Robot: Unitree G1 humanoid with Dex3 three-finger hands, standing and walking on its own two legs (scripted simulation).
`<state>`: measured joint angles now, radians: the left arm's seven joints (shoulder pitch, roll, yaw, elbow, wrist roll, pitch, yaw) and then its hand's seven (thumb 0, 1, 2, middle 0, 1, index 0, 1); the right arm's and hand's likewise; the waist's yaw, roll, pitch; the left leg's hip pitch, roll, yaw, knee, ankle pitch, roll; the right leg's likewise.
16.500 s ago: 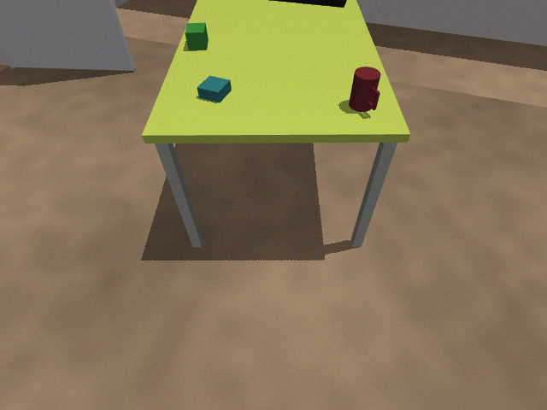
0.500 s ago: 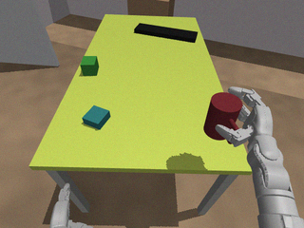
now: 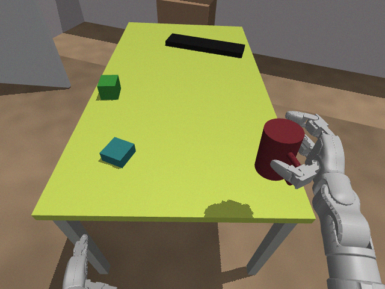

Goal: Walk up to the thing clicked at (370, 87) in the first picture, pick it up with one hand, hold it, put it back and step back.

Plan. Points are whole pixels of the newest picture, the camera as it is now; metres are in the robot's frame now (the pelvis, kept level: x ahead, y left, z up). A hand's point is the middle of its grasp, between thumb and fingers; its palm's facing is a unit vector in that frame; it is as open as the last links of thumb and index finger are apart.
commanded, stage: hold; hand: right
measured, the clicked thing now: (281, 155) +0.34 -0.15 +0.12
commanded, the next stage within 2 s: none
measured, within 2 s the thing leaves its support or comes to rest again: neither
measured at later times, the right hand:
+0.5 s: hand (292, 150) +0.33 -0.16 +0.15, palm faces +0.13 +0.99 -0.01, open 12.6 cm
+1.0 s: hand (294, 156) +0.33 -0.17 +0.14, palm faces +0.15 +0.99 -0.02, open 12.6 cm
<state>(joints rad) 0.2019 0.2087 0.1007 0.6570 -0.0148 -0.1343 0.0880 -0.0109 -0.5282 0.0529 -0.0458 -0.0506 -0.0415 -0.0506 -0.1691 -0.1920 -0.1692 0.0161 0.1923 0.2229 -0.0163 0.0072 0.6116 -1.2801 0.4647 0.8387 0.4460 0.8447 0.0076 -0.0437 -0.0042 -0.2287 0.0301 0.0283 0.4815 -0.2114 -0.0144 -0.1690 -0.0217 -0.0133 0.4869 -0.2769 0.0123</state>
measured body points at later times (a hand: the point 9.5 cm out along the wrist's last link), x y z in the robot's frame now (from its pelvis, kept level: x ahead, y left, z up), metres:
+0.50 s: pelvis +0.00 +0.00 +0.00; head -0.02 +0.02 +0.45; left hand +0.16 +0.26 -0.08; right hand +0.32 -0.22 +0.15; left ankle +0.03 +0.13 -0.74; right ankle -0.01 -0.13 -0.74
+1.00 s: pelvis +0.00 +0.00 +0.00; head -0.01 +0.02 +0.45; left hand +0.17 +0.26 -0.08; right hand +0.31 -0.22 +0.15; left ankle +0.03 +0.13 -0.74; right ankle -0.01 -0.13 -0.74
